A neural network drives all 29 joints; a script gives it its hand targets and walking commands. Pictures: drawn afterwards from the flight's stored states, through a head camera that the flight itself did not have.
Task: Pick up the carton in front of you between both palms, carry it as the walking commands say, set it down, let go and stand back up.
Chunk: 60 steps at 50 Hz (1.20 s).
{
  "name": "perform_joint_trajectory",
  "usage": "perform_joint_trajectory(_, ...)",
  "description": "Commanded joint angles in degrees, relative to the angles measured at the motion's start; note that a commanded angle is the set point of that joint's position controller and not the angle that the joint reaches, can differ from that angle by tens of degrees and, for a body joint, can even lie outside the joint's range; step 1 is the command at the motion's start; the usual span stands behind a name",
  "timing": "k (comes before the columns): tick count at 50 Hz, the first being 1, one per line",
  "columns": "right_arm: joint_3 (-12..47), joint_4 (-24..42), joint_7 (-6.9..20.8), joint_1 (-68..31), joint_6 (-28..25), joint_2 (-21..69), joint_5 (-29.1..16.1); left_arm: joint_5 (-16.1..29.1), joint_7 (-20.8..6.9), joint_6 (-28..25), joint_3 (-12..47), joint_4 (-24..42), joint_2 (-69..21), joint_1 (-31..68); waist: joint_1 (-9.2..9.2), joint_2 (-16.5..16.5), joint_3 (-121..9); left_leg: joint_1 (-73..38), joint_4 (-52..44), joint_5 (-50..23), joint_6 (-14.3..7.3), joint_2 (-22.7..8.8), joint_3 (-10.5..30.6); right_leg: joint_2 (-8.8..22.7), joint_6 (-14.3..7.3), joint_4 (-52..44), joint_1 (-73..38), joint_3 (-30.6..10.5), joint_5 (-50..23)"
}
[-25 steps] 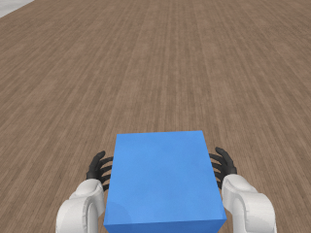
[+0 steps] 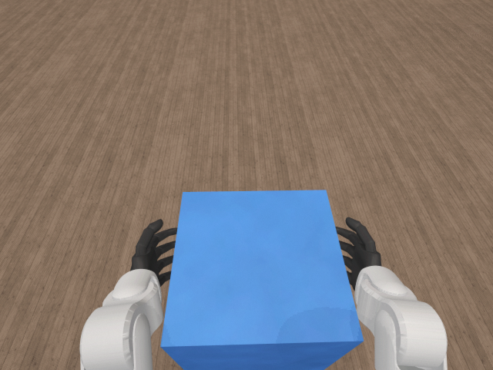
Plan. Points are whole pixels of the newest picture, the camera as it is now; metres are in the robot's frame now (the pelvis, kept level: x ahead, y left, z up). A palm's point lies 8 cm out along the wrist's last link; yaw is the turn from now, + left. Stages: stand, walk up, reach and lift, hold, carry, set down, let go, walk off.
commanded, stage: carry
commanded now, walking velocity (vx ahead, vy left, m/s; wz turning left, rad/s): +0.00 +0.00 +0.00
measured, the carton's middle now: (255, 290) +0.24 +0.00 +0.01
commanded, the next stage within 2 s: hold in 1.86 s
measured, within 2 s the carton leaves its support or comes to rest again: neither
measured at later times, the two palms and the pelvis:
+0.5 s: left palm (171, 184) +0.39 +0.14 +0.09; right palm (344, 179) +0.41 -0.16 +0.09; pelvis +0.17 -0.03 -0.01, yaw +3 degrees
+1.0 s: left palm (165, 195) +0.37 +0.14 +0.09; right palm (345, 187) +0.39 -0.16 +0.09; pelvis +0.15 -0.02 -0.01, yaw +3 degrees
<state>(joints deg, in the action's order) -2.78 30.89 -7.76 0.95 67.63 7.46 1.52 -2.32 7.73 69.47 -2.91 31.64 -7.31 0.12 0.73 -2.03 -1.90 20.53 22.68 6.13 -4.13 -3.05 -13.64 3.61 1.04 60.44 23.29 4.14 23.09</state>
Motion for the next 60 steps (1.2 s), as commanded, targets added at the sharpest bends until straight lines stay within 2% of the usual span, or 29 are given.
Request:
perform_joint_trajectory(1, 36.8, 6.9, 8.5, -19.5, -1.3, 48.3, -15.9, 14.7, -7.1, -2.6, 39.3, 6.0, -49.8, 18.8, -0.95, 8.9, -20.4, -18.6, -7.4, -30.6, -2.1, -13.9, 9.4, 1.5, 0.2, -12.9, -1.3, -0.4, -2.8)
perform_joint_trajectory(3, 37.2, 6.9, 9.1, -18.9, -1.6, 47.4, -16.1, 13.7, -6.8, -3.2, 39.2, 5.7, -49.4, 17.3, -0.95, 10.3, -19.4, -17.3, -6.5, -30.5, -2.4, -12.7, 6.1, 0.2, 0.4, -22.1, -3.2, 2.1, -5.1)
perform_joint_trajectory(5, 36.9, 7.5, 9.1, -17.8, -1.5, 45.6, -15.8, 13.5, -6.4, -3.1, 39.1, 7.1, -47.7, 17.6, -0.53, 12.3, -18.9, -16.8, -5.4, -28.0, -2.2, -12.4, 5.1, -0.3, 0.5, -26.7, -4.0, 3.8, -10.3)
perform_joint_trajectory(8, 36.2, 7.4, 8.4, -17.8, -0.7, 42.6, -15.0, 13.9, -6.1, -2.1, 38.4, 7.4, -44.5, 17.9, -0.72, 11.1, -16.8, -12.3, -2.9, -15.4, -0.5, -10.7, 3.7, 0.1, 0.6, -33.9, -9.5, 6.1, -21.3)
perform_joint_trajectory(9, 35.7, 6.8, 8.0, -17.9, -0.2, 41.3, -14.3, 13.8, -6.1, -1.6, 37.8, 7.1, -43.1, 18.0, -0.81, 9.4, -15.3, -10.8, -1.7, -10.6, 1.0, -9.6, 3.7, 0.8, 0.7, -37.9, -11.4, 6.2, -25.3)
perform_joint_trajectory(10, 35.1, 5.8, 7.5, -17.8, 0.3, 39.9, -13.5, 13.6, -6.0, -1.0, 37.0, 6.5, -41.2, 18.1, -0.88, 7.6, -14.1, -8.7, -0.3, -6.9, 2.3, -9.0, 4.0, 2.9, 0.8, -39.4, -14.0, 4.9, -26.7)
perform_joint_trajectory(11, 34.4, 4.5, 6.9, -17.4, 0.8, 38.4, -12.7, 13.5, -5.9, -0.3, 36.1, 5.7, -39.0, 18.1, -0.92, 4.5, -13.4, -5.5, 1.9, -1.7, 3.8, -8.3, 4.3, 7.2, 0.6, -38.5, -17.1, 1.4, -34.1)
perform_joint_trajectory(12, 34.1, 4.2, 6.2, -17.7, 1.5, 37.1, -12.1, 13.5, -5.8, 0.2, 35.4, 4.4, -37.4, 18.5, -0.15, 0.5, -12.7, -4.2, 2.9, 1.5, 5.0, -6.2, 5.3, 10.6, -1.4, -35.5, -17.6, -1.5, -44.9)
perform_joint_trajectory(13, 33.9, 4.4, 5.8, -17.7, 2.2, 36.5, -11.8, 13.5, -5.7, 0.3, 34.6, 2.4, -37.2, 18.1, -0.42, -3.2, -13.3, -6.2, 1.7, 2.4, 5.2, -5.5, 6.9, 10.9, -2.8, -34.7, -16.4, -2.7, -41.9)
perform_joint_trajectory(14, 34.1, 3.9, 5.7, -18.6, 2.7, 36.5, -11.9, 13.6, -5.8, 0.5, 33.9, 1.0, -37.6, 17.2, -0.49, -3.7, -11.9, -8.1, 2.9, 0.8, 5.5, -6.2, 6.7, 10.1, -2.8, -35.7, -13.6, -2.3, -42.4)
perform_joint_trajectory(17, 35.4, 3.8, 5.7, -20.7, 2.6, 39.4, -13.0, 13.9, -6.1, 0.2, 33.2, -0.4, -40.2, 17.5, -0.62, -3.9, -14.8, -11.1, 4.5, -6.0, 5.7, -6.3, 6.8, 8.3, -2.7, -33.6, -14.4, -0.8, -48.3)
perform_joint_trajectory(22, 36.1, 4.4, 6.1, -21.5, 1.5, 43.2, -14.1, 15.1, -6.5, -0.7, 34.7, 2.2, -43.9, 19.7, -0.75, -0.2, -19.2, -12.1, 6.1, -12.9, 6.0, -5.9, 6.3, 7.6, -3.3, -29.7, -18.0, 0.4, -52.5)
perform_joint_trajectory(27, 35.8, 4.4, 6.4, -20.2, 0.9, 43.7, -13.8, 15.2, -6.5, -1.1, 36.0, 3.9, -44.4, 19.7, -0.74, 1.9, -19.7, -13.5, 6.4, -17.6, 6.1, -6.1, 6.3, 6.9, -2.9, -28.4, -17.3, 1.3, -50.7)
perform_joint_trajectory(33, 35.6, 4.6, 6.6, -19.6, 0.8, 42.6, -13.5, 14.9, -6.5, -1.1, 36.2, 4.1, -43.6, 19.3, -0.71, 2.9, -17.8, -13.8, 5.8, -18.4, 5.9, -6.8, 6.4, 6.2, -2.4, -28.5, -15.4, 2.1, -43.5)
perform_joint_trajectory(49, 35.0, 3.4, 6.5, -21.1, 1.8, 41.1, -13.3, 13.8, -6.4, 0.0, 34.9, 2.5, -41.8, 20.2, -0.7, 2.5, -11.6, -9.3, 1.2, -2.3, 4.6, -6.9, 7.8, 6.3, -2.1, -33.3, -12.7, 1.4, -27.5)
perform_joint_trajectory(55, 34.7, -0.1, 7.9, -22.1, 1.0, 40.4, -11.8, 12.6, -7.8, -0.8, 35.0, -1.1, -41.1, 21.3, -0.75, 2.4, -10.6, -7.9, -0.1, 2.2, 4.2, -6.7, 8.2, 6.3, -1.9, -34.7, -12.0, 1.1, -23.7)
perform_joint_trajectory(60, 33.1, -5.6, 9.8, -24.6, -1.9, 39.0, -9.8, 10.9, -9.7, -3.9, 33.5, -6.7, -39.9, 24.0, -0.82, 2.2, -10.1, -6.7, -1.1, 6.4, 3.7, -6.5, 8.5, 6.3, -1.8, -35.7, -11.6, 0.9, -20.3)
